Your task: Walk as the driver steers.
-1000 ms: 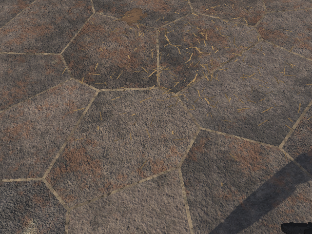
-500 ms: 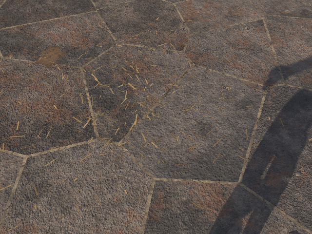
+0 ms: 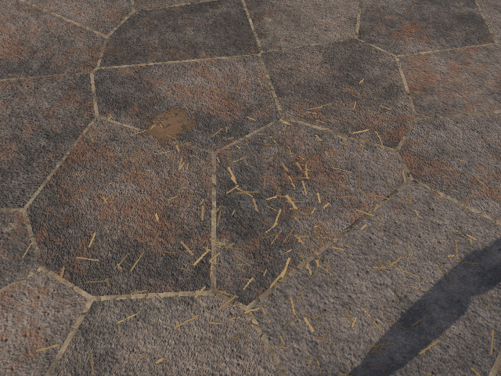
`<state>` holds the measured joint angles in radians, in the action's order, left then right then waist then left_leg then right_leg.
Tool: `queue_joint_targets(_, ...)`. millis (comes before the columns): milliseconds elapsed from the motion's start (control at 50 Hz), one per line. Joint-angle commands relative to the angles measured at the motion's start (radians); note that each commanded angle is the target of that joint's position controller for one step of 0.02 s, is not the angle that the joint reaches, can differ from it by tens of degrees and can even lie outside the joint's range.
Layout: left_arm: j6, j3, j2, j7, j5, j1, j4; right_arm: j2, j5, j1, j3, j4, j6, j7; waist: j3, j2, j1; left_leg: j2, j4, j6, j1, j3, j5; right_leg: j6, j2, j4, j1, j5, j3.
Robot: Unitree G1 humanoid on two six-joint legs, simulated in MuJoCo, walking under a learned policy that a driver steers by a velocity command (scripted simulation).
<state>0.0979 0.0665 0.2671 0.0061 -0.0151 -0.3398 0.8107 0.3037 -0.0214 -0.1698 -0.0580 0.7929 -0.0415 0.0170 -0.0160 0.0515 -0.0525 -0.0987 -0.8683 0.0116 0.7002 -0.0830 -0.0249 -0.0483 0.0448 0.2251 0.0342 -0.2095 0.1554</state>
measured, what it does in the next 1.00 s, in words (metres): walks ahead: left foot, then right foot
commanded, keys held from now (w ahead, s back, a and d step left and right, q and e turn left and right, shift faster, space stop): w+q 0.16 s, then no key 0.84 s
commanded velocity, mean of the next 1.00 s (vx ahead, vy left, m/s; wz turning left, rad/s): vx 0.20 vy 0.00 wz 0.19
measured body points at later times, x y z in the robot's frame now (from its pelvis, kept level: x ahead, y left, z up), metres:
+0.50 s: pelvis +0.23 +0.06 +0.00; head +0.27 +0.09 +0.44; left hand +0.32 +0.36 -0.12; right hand +0.40 -0.18 -0.11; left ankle +0.24 +0.14 -0.75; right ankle +0.34 -0.10 -0.69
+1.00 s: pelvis +0.32 +0.04 -0.01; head +0.33 +0.04 +0.44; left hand +0.40 +0.31 -0.13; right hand +0.44 -0.21 -0.15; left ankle +0.24 +0.14 -0.75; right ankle +0.37 -0.07 -0.75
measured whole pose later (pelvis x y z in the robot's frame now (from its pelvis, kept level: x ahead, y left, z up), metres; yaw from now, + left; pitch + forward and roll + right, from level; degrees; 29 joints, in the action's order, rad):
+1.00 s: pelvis +0.32 +0.04 -0.01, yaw +11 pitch -1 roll +0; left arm 0.02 0.04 0.23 -0.02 0.00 -0.11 0.92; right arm 0.25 0.00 -0.18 -0.04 0.96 0.02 -0.02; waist -0.03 0.00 0.01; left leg 0.01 -0.49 -0.01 0.13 -0.01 -0.34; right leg 0.00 -0.01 0.52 0.28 -0.23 0.00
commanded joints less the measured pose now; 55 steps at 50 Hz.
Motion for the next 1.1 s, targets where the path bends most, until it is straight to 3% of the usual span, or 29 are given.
queue_joint_targets(20,0.014,0.035,0.154,-0.013,0.007,0.059,-0.060,0.015,0.004,0.077,0.005,-0.080,-0.011,0.018,-0.055,-0.085,0.003,-0.006,0.133,-0.010,-0.035,0.039,0.122,-0.122,-0.278,-0.119,0.055,0.288,-0.052)
queue_joint_targets(100,-0.015,0.046,0.177,-0.018,0.025,-0.002,-0.019,0.017,0.001,0.178,0.007,-0.144,-0.011,0.040,-0.082,-0.083,-0.027,0.009,0.229,-0.049,0.019,0.087,0.032,-0.105,-0.323,-0.057,-0.102,0.367,-0.013)
queue_joint_targets(140,-0.033,0.052,0.195,-0.024,0.030,0.006,-0.015,0.033,0.000,0.177,-0.001,-0.168,-0.009,0.051,-0.061,-0.106,-0.004,0.045,0.250,-0.081,-0.027,0.132,-0.065,-0.084,-0.334,0.028,-0.152,0.586,0.014)
queue_joint_targets(180,-0.051,0.056,0.219,-0.035,0.031,0.023,-0.020,0.076,0.005,0.066,-0.027,-0.157,-0.005,0.052,0.023,-0.142,0.069,0.125,0.253,-0.121,-0.209,0.189,-0.157,-0.057,-0.320,0.238,-0.151,0.938,0.037)
queue_joint_targets(200,-0.058,0.050,0.212,-0.041,0.034,0.036,-0.023,0.123,0.009,-0.086,-0.055,-0.121,-0.007,0.043,0.103,-0.121,0.155,0.166,0.336,-0.152,-0.432,0.187,-0.059,-0.022,-0.279,0.443,-0.075,0.947,0.057)
queue_joint_targets(220,-0.048,0.035,0.184,-0.043,0.017,0.020,-0.044,0.204,0.017,-0.213,-0.082,-0.097,-0.002,0.020,0.205,-0.016,0.202,0.044,0.341,-0.205,-0.744,0.002,0.207,0.030,-0.225,0.733,0.164,0.620,0.055)
queue_joint_targets(240,-0.022,-0.014,0.042,-0.020,-0.010,-0.113,-0.079,0.290,0.033,-0.167,-0.083,-0.114,-0.006,0.010,0.347,0.224,0.071,-0.271,0.353,-0.427,-1.096,-0.523,0.446,0.100,-0.022,1.116,0.589,-0.427,-0.031)
queue_joint_targets(260,0.002,0.005,0.149,-0.007,0.020,-0.050,-0.038,0.202,0.029,-0.220,-0.061,-0.129,-0.006,0.009,0.496,0.045,0.166,-0.295,0.408,-0.439,-1.103,-0.565,0.526,0.090,-0.035,1.198,0.587,-0.461,-0.243)
queue_joint_targets(280,0.005,0.013,0.169,-0.003,0.057,0.044,-0.066,0.162,0.029,-0.169,-0.047,-0.118,-0.010,0.011,0.351,0.032,0.162,-0.255,0.410,-0.393,-1.004,-0.375,0.628,0.080,-0.085,1.172,0.647,-0.396,-0.241)
queue_joint_targets(300,0.006,0.006,0.148,-0.012,0.047,0.081,-0.072,0.129,0.013,-0.111,-0.040,-0.114,-0.013,0.011,0.226,-0.024,0.128,-0.200,0.428,-0.340,-0.855,-0.265,0.595,0.075,-0.126,1.082,0.659,-0.325,-0.216)
queue_joint_targets(320,-0.001,0.011,0.150,-0.022,0.026,0.103,-0.064,0.096,0.010,-0.054,-0.030,-0.118,-0.012,0.007,0.153,-0.041,0.100,-0.166,0.466,-0.310,-0.721,-0.207,0.554,0.081,-0.147,1.016,0.626,-0.277,-0.206)
queue_joint_targets(340,-0.019,0.016,0.154,-0.026,0.024,0.081,-0.059,0.084,0.021,-0.018,-0.023,-0.124,-0.010,0.005,0.130,-0.022,0.059,-0.143,0.508,-0.300,-0.603,-0.161,0.552,0.084,-0.160,0.987,0.536,-0.242,-0.210)
queue_joint_targets(360,-0.037,0.016,0.140,-0.030,0.023,0.050,-0.050,0.088,0.031,0.005,-0.024,-0.124,-0.012,0.006,0.128,-0.013,0.034,-0.131,0.538,-0.298,-0.527,-0.130,0.561,0.092,-0.156,0.956,0.470,-0.211,-0.206)
queue_joint_targets(400,-0.059,0.010,0.105,-0.040,0.017,0.013,-0.039,0.096,0.036,0.032,-0.027,-0.111,-0.023,0.006,0.128,0.001,0.004,-0.110,0.563,-0.301,-0.461,-0.062,0.620,0.111,-0.148,0.859,0.421,-0.152,-0.195)
queue_joint_targets(460,-0.066,0.000,0.080,-0.044,0.008,0.056,-0.042,0.095,0.033,0.050,-0.024,-0.085,-0.017,-0.008,0.139,0.027,0.011,-0.072,0.563,-0.266,-0.462,0.011,0.588,0.118,-0.144,0.665,0.392,-0.019,-0.190)
queue_joint_targets(560,-0.072,0.002,0.096,-0.035,0.016,0.158,-0.052,0.088,0.038,0.022,-0.014,-0.030,0.006,-0.014,0.119,0.041,0.058,-0.082,0.562,-0.240,-0.495,-0.013,0.355,0.110,-0.127,0.456,0.334,0.079,-0.195)
queue_joint_targets(620,-0.068,0.006,0.097,-0.029,0.005,0.146,-0.043,0.066,0.025,0.045,-0.001,-0.007,0.013,-0.013,0.095,0.036,0.026,-0.072,0.496,-0.199,-0.480,-0.041,0.183,0.072,-0.104,0.269,0.229,0.127,-0.180)
queue_joint_targets(640,-0.064,0.009,0.113,-0.029,-0.006,0.142,-0.040,0.045,0.023,0.014,0.007,0.006,0.010,-0.013,0.091,0.003,0.025,-0.032,0.467,-0.150,-0.464,-0.039,0.081,0.052,-0.123,0.180,0.157,0.285,-0.206)
queue_joint_targets(660,-0.061,0.017,0.165,-0.035,-0.011,0.148,-0.048,0.025,0.044,-0.040,0.014,0.012,0.004,-0.013,0.112,-0.080,0.068,0.033,0.411,-0.099,-0.432,-0.012,-0.060,0.023,-0.207,0.194,0.076,0.523,-0.287)
queue_joint_targets(680,-0.067,0.020,0.184,-0.039,-0.007,0.185,-0.045,0.014,0.049,-0.141,0.013,0.037,0.002,-0.013,0.129,-0.199,0.139,0.095,0.411,-0.061,-0.388,0.030,-0.258,-0.048,-0.261,0.231,0.038,0.540,-0.329)
queue_joint_targets(700,-0.074,0.008,0.117,-0.032,0.002,0.213,-0.043,0.015,0.048,-0.107,0.019,0.043,0.009,-0.020,0.131,-0.207,0.114,0.096,0.433,-0.039,-0.441,0.047,-0.276,-0.060,-0.240,0.217,0.102,0.368,-0.322)
queue_joint_targets(720,-0.076,0.003,0.088,-0.024,0.005,0.225,-0.042,0.041,0.042,-0.049,0.014,0.039,0.022,-0.024,0.093,-0.175,0.087,0.095,0.441,-0.036,-0.453,0.049,-0.249,-0.033,-0.195,0.207,0.149,0.251,-0.296)
queue_joint_targets(740,-0.075,0.002,0.088,-0.020,0.003,0.227,-0.037,0.051,0.034,-0.023,0.010,0.042,0.035,-0.030,0.075,-0.148,0.074,0.089,0.437,-0.042,-0.451,0.044,-0.220,-0.011,-0.169,0.210,0.163,0.223,-0.272)
queue_joint_targets(800,-0.060,0.003,0.099,-0.015,0.006,0.206,-0.003,0.056,0.035,-0.020,0.007,0.056,0.056,-0.034,0.069,-0.127,0.065,0.073,0.446,-0.049,-0.470,0.025,-0.140,0.006,-0.145,0.232,0.145,0.278,-0.244)
queue_joint_targets(900,-0.064,0.002,0.094,-0.024,0.012,0.217,0.040,0.050,0.026,-0.023,0.004,0.102,0.051,-0.039,0.087,-0.080,0.056,0.067,0.438,-0.039,-0.494,0.027,-0.040,-0.007,-0.134,0.262,0.094,0.378,-0.230)
queue_joint_targets(1100,-0.085,0.002,0.084,-0.029,0.014,0.262,0.120,0.046,0.027,-0.039,0.004,0.187,0.053,-0.051,0.043,-0.051,0.060,0.066,0.463,-0.028,-0.503,0.039,-0.078,-0.005,-0.107,0.240,0.100,0.286,-0.210)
